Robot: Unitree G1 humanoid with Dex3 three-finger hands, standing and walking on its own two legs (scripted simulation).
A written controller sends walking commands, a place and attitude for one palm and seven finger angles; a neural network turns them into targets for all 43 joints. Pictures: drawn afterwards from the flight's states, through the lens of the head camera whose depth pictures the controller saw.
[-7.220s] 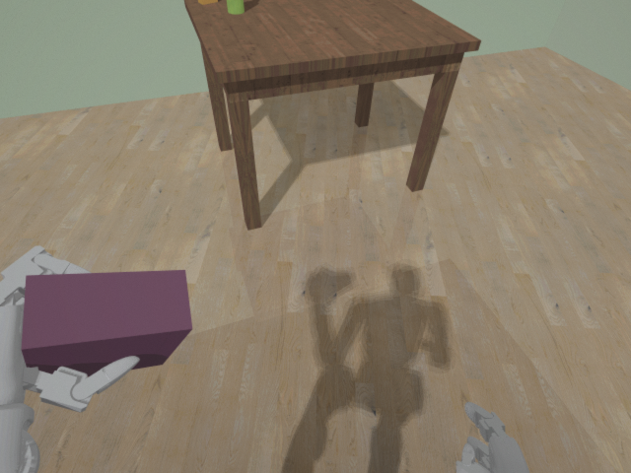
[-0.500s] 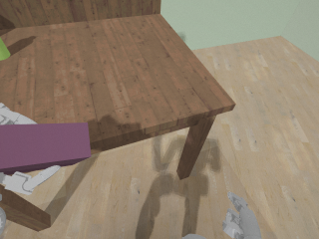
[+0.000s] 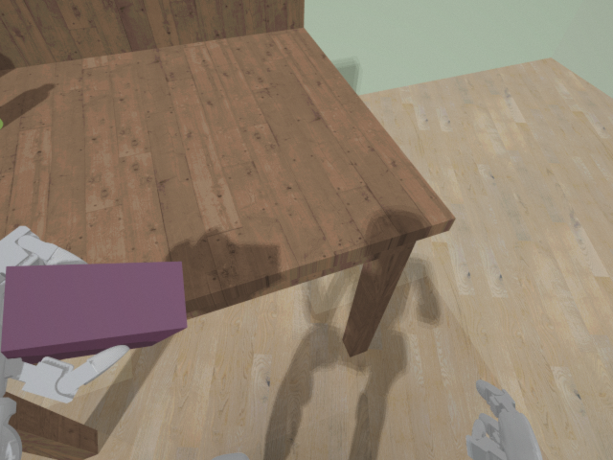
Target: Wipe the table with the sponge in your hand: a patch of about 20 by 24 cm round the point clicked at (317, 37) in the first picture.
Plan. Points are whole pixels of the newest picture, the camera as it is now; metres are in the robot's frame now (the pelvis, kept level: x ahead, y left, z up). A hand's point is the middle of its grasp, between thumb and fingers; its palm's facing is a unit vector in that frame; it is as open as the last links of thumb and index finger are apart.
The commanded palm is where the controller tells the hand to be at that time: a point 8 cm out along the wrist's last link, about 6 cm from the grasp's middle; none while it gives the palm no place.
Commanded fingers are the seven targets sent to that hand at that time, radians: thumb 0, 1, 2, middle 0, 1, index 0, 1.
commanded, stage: come to a stop and stand still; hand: left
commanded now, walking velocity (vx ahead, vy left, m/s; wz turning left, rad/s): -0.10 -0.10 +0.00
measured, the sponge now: (120, 313) +0.23 +0.19 +0.14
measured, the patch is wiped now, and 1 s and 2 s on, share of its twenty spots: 0.00 0.00 0.00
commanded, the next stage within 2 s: look again from close up in 1.44 s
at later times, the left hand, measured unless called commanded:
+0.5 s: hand (39, 310) +0.21 +0.24 +0.18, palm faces +0.43 -0.80 -0.41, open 10.2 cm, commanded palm +0.14 +0.25 +0.18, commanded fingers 0.00 0.10 1.30 -1.20 -1.60 -1.20 -1.60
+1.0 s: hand (48, 323) +0.21 +0.24 +0.16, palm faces +0.33 -0.87 -0.37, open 10.2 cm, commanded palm +0.15 +0.28 +0.18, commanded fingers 0.00 0.10 1.30 -1.20 -1.60 -1.20 -1.60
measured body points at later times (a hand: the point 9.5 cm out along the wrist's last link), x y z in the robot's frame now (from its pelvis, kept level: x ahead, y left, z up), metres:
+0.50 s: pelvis -0.03 -0.02 +0.00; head -0.01 -0.03 +0.44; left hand +0.19 +0.28 +0.20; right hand +0.13 -0.24 -0.10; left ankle +0.03 +0.10 -0.74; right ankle +0.00 -0.09 -0.74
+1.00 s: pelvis -0.02 +0.01 +0.00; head -0.01 +0.03 +0.45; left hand +0.19 +0.29 +0.18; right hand +0.14 -0.21 -0.07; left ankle +0.04 +0.10 -0.74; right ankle +0.00 -0.09 -0.74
